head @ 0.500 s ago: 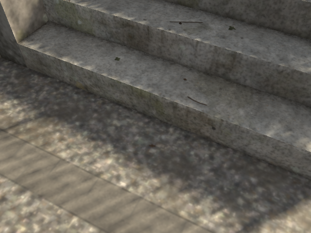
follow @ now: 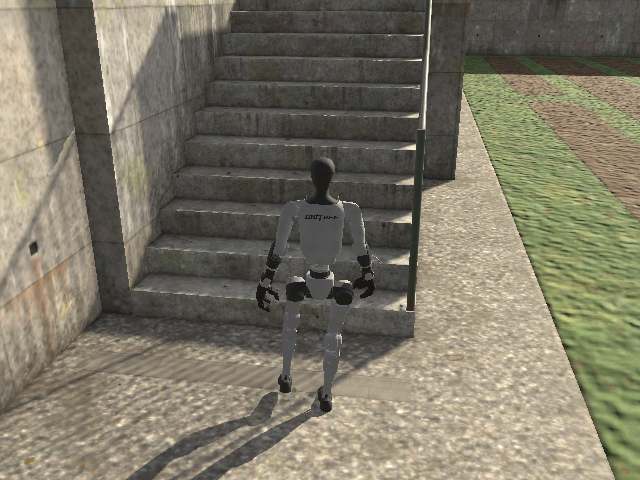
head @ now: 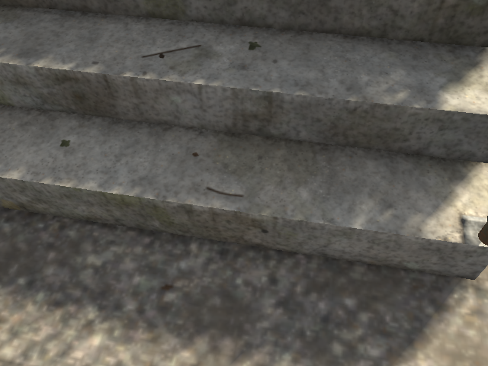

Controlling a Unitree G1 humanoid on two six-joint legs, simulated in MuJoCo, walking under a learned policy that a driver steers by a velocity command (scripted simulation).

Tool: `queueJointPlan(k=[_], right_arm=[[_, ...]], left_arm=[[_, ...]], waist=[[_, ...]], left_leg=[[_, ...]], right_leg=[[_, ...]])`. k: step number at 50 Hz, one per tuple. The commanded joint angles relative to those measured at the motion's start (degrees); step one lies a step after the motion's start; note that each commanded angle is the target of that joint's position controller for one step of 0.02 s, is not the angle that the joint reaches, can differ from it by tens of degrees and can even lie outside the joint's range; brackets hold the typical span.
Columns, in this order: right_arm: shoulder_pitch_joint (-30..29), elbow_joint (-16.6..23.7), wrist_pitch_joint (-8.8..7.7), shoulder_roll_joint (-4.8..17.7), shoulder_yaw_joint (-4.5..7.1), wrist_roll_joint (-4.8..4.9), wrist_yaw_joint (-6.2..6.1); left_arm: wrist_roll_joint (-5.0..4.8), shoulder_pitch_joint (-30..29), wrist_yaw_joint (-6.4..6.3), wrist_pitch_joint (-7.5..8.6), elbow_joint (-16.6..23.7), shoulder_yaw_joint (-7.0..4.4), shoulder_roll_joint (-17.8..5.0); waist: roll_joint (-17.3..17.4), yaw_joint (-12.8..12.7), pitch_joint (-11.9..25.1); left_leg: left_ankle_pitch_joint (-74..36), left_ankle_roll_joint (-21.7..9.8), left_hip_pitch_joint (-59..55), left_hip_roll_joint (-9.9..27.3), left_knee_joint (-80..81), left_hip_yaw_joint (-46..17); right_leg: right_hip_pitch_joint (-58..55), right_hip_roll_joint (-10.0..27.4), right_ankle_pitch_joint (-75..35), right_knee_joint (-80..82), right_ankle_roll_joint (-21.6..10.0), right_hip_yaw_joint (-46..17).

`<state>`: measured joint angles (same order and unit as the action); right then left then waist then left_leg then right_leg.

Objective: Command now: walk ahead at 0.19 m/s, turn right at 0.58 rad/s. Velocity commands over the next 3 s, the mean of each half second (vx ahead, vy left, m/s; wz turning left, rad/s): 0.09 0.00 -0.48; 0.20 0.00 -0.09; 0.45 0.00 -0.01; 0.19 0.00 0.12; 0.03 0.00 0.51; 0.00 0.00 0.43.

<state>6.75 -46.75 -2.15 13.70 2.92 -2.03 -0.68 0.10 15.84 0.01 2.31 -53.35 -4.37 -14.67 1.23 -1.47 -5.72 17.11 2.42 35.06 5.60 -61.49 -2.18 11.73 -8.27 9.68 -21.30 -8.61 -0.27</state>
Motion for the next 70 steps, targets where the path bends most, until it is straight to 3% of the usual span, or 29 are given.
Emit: queueJointPlan(k=[1,6,11,14,16,17,18,19,20,21,24,31,35,36,37,38,39,40,44,52,54,56,57,58,59,60,62,66,70], right_arm=[[5.7,1.7,1.41,3.9,0.62,0.10,-0.02],[-2.6,4.8,1.71,5.9,0.32,0.46,-0.06],[-5.6,6.6,1.07,7.4,0.00,1.17,-0.23],[-2.0,5.9,0.61,8.0,-0.21,2.05,-0.64],[4.5,4.1,-0.04,8.4,-0.03,1.33,-1.31],[8.6,3.7,-0.76,10.6,0.48,0.70,-1.85],[8.1,5.0,-0.54,14.3,0.72,1.08,-2.16],[10.1,4.2,0.58,13.6,0.74,2.29,-1.68],[7.9,4.7,0.91,10.7,0.08,2.58,-1.23],[4.5,5.1,1.13,8.1,-0.65,2.51,-1.08],[1.9,4.4,1.42,8.1,-1.07,0.88,-1.04],[5.5,0.5,1.63,10.2,-0.86,0.84,-0.23],[7.5,-1.5,3.59,11.6,0.25,1.39,0.58],[6.3,-1.1,3.68,10.0,0.07,1.53,0.60],[4.0,0.4,3.30,6.7,-0.59,1.89,0.85],[-1.5,3.5,2.56,5.4,-1.07,2.50,1.01],[-4.7,3.8,2.10,9.5,0.01,1.05,0.95],[-0.9,2.4,1.54,9.1,0.25,1.08,1.60],[1.8,0.2,0.24,7.5,0.38,-0.07,3.39],[-8.0,4.2,0.07,5.7,-0.43,0.64,3.24],[-6.7,4.3,-0.18,6.2,-0.23,0.78,2.79],[2.4,1.4,-0.99,7.0,0.62,0.70,1.73],[11.4,-1.8,-1.80,9.5,1.67,0.12,0.85],[21.0,-2.9,-2.29,15.9,3.18,-0.98,0.15],[23.9,-5.0,-1.87,19.1,3.96,-0.19,0.65],[17.6,-4.1,-1.72,14.4,2.83,0.54,1.06],[8.7,-2.1,-2.01,7.6,0.98,0.66,1.84],[10.9,-5.1,-3.76,6.2,0.15,1.22,1.71],[14.5,-7.8,-4.35,5.6,-0.39,1.43,1.24]], left_arm=[[-0.05,2.4,-0.40,0.30,3.3,-1.44,-8.0],[0.55,6.1,-1.12,-1.24,4.0,-1.62,-9.0],[1.10,7.0,-1.85,-2.26,4.5,-2.12,-10.2],[0.91,4.2,-1.57,-2.54,5.5,-2.20,-10.1],[0.00,0.7,-1.32,-2.06,6.2,-1.93,-10.0],[-0.79,0.0,-1.10,-1.38,7.4,-1.31,-8.5],[-0.51,6.1,-1.33,-1.27,7.8,-0.57,-4.6],[0.72,10.2,-1.94,-2.48,6.3,-1.35,-8.0],[1.80,8.4,-1.94,-3.29,4.8,-1.56,-9.3],[1.83,5.1,-1.36,-3.81,4.7,-1.53,-9.2],[0.86,3.5,0.12,-5.08,4.3,-0.55,-7.1],[0.47,-1.8,-0.36,-5.83,2.7,1.69,-5.4],[1.14,3.2,-0.27,-3.81,-0.9,2.55,-5.0],[1.44,4.5,-0.47,-3.17,-1.5,2.66,-5.6],[2.16,7.7,-0.95,-2.41,-2.3,2.47,-7.9],[0.99,9.1,-0.91,-2.21,-3.5,0.98,-13.1],[1.54,5.1,-0.94,-1.29,-3.1,1.13,-10.9],[0.89,1.6,-0.96,-0.41,-2.4,1.37,-9.7],[0.17,3.4,-0.70,2.13,-3.9,1.59,-7.4],[1.00,10.6,-0.63,2.80,-7.3,1.46,-7.8],[1.10,9.6,-0.64,2.81,-7.3,1.04,-9.2],[0.67,7.7,-0.49,2.84,-7.3,1.02,-9.5],[0.57,7.3,-0.30,3.07,-7.0,1.47,-8.2],[-0.70,6.5,0.02,3.49,-3.9,2.91,-3.7],[0.21,7.5,-0.03,3.48,-3.8,2.65,-3.8],[1.22,4.9,0.00,3.03,-4.1,1.66,-6.8],[0.78,2.6,1.14,3.25,-4.0,2.33,-3.6],[2.32,2.6,1.86,1.67,-4.1,2.65,-1.3],[2.44,-7.9,2.34,1.51,-0.5,3.03,-0.5]], waist=[[-4.1,1.7,8.9],[-4.9,-1.4,8.2],[-5.3,-2.2,6.5],[-6.7,-0.7,6.6],[-6.1,3.2,7.5],[-1.5,4.6,11.2],[11.5,0.9,14.8],[13.0,0.5,19.1],[4.8,-0.2,13.7],[1.7,-0.3,9.8],[7.2,-0.8,7.3],[8.9,1.7,7.7],[7.8,-0.5,5.0],[5.2,-1.8,2.8],[-4.6,-3.2,2.1],[-17.9,-5.0,-2.1],[-9.3,-3.3,-7.4],[-7.6,0.0,-5.5],[-7.2,1.1,-0.1],[-9.0,-2.4,-2.1],[-8.6,-1.2,-1.3],[-6.1,3.7,2.2],[-2.2,7.0,8.2],[8.4,10.5,16.2],[15.2,9.0,17.2],[7.0,5.5,10.4],[2.5,2.3,3.4],[4.1,-0.5,3.7],[3.1,0.9,0.7]], left_leg=[[-4.7,0.9,-1.4,-2.0,3.3,2.7],[-7.8,0.3,2.2,-3.1,10.5,1.0],[-2.8,-0.5,2.9,-4.8,15.8,-1.3],[-2.0,-2.8,-6.0,-6.6,24.2,-1.2],[-9.9,-4.8,-20.3,-7.7,37.1,0.3],[-23.8,-7.1,-31.3,-0.4,40.3,-6.1],[-57.2,-13.2,-40.9,15.8,37.2,-21.1],[-60.2,-21.0,-38.2,21.4,38.3,-31.2],[-50.2,-20.5,-33.6,18.1,40.1,-26.9],[-40.4,-17.8,-28.9,13.3,41.4,-19.7],[-28.6,-13.3,-23.6,5.1,44.7,-9.7],[-11.0,-13.9,-22.9,5.5,46.8,-10.5],[20.8,-11.0,-12.4,3.7,49.9,-12.2],[23.4,-8.8,-7.3,1.9,47.8,-10.8],[21.7,-6.7,0.3,-1.8,35.6,-6.1],[12.2,-4.6,7.1,-9.7,23.1,5.0],[5.2,-4.8,6.9,-5.0,16.6,0.3],[1.3,-4.8,5.2,-4.5,15.1,-0.2],[-4.4,-3.5,3.2,-3.4,9.6,2.9],[-4.8,-3.2,-2.9,-2.9,24.6,5.8],[-2.9,-4.6,-8.9,-4.1,28.3,6.9],[-5.5,-6.3,-23.2,-6.9,35.2,8.2],[-5.3,-7.6,-36.0,-5.0,36.4,5.5],[5.8,-12.0,-51.4,10.5,41.7,-14.7],[7.6,-15.6,-51.7,18.4,49.5,-33.1],[12.8,-14.7,-44.0,16.2,49.8,-29.1],[5.0,-13.0,-32.9,10.9,52.8,-17.3],[-18.7,-13.0,-29.2,6.8,53.3,-5.8],[-24.5,-13.2,-28.2,5.2,54.4,-1.2]], right_leg=[[-4.9,13.8,-49.8,1.0,-4.1,-10.1],[-10.5,15.0,-46.1,-0.9,-1.7,-15.5],[-15.4,17.1,-45.7,-4.1,-4.0,-21.7],[-13.1,14.9,-44.7,-7.7,-1.9,-22.3],[-7.5,10.9,-42.6,-13.2,2.0,-21.1],[-2.2,7.9,-32.4,-21.1,4.5,-19.1],[7.6,-1.1,15.8,-34.5,6.4,-10.6],[11.1,-3.4,32.2,-43.6,6.8,-7.4],[12.5,-1.0,27.8,-48.2,7.2,-9.7],[12.2,0.5,23.4,-47.2,7.8,-9.4],[8.7,1.5,16.9,-41.7,9.8,-7.1],[1.2,4.3,16.7,-18.3,9.0,-2.0],[-11.5,3.5,11.8,-3.0,4.8,2.2],[-14.7,5.0,14.9,1.6,2.7,-0.6],[-18.7,14.7,25.4,9.3,0.0,-13.7],[-12.3,26.6,40.5,19.8,-4.9,-33.1],[-7.7,27.5,36.4,21.4,-5.7,-32.7],[-8.2,24.9,30.8,20.8,-4.7,-28.6],[-12.5,19.2,12.7,18.5,-2.9,-15.8],[-10.6,20.1,-3.7,14.0,-2.8,-11.1],[-9.3,20.9,-9.0,11.2,-2.1,-10.9],[-6.4,19.0,-22.3,1.0,-0.3,-8.1],[-1.9,15.3,-24.6,-10.9,1.2,-4.5],[13.0,9.5,-9.3,-29.4,4.3,0.1],[22.4,4.0,19.8,-40.2,4.2,-0.6],[24.0,8.8,16.0,-45.4,2.6,-4.5],[22.1,12.7,7.2,-43.2,2.6,-2.8],[19.0,13.2,3.0,-40.7,4.7,0.5],[22.4,13.2,-2.3,-30.2,6.6,3.1]])
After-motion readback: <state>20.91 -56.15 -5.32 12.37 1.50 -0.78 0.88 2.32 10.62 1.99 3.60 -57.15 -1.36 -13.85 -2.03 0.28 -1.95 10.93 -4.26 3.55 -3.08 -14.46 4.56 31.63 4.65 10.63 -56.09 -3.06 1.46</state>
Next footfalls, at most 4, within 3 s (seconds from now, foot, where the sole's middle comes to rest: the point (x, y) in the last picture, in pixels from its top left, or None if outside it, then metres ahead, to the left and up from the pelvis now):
0.34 left None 0.24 0.12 -0.78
0.72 right None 0.11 -0.05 -0.78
1.14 left None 0.40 0.12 -0.78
1.60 right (308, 307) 0.58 -0.11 -0.78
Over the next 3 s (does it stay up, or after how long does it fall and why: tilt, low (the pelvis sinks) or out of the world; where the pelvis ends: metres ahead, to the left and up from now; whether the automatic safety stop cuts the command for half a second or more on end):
stays up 0.37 -0.02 0.00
